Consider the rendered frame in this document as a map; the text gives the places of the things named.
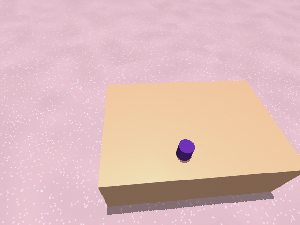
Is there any can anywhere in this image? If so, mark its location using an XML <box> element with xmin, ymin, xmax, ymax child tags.
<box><xmin>176</xmin><ymin>139</ymin><xmax>195</xmax><ymax>161</ymax></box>

